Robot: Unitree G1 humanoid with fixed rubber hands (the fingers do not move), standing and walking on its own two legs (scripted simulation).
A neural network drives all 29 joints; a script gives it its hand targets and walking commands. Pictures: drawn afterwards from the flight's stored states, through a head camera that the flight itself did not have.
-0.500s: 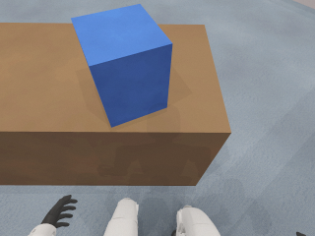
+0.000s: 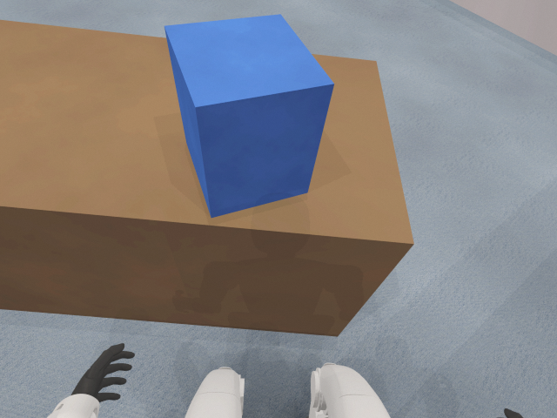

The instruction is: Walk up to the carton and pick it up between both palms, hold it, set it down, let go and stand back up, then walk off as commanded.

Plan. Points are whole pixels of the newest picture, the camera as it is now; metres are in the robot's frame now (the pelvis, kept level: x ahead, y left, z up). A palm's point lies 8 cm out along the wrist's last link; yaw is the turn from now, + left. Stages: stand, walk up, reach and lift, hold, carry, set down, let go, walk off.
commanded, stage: walk up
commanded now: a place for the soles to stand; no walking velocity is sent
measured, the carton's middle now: (244, 119) +0.58 +0.11 +0.06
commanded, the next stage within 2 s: none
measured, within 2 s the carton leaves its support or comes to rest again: neither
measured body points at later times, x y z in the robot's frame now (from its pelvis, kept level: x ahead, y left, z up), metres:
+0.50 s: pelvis -0.03 -0.03 +0.00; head +0.01 -0.01 +0.45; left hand +0.07 +0.27 -0.11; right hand +0.06 -0.38 -0.08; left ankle +0.02 +0.10 -0.65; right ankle +0.04 -0.13 -0.67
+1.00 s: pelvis +0.00 -0.05 +0.00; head +0.01 -0.02 +0.45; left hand +0.11 +0.25 -0.11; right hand +0.08 -0.38 -0.08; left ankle +0.02 +0.09 -0.67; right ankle +0.06 -0.13 -0.67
